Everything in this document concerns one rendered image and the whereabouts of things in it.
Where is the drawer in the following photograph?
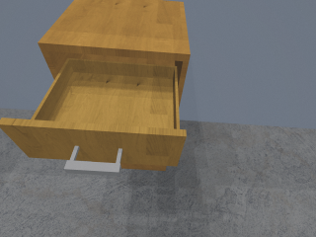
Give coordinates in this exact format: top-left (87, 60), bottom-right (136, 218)
top-left (0, 58), bottom-right (187, 167)

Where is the cabinet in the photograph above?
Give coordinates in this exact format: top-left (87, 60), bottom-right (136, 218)
top-left (38, 0), bottom-right (191, 171)

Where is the handle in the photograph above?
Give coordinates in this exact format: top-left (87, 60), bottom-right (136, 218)
top-left (64, 145), bottom-right (122, 177)

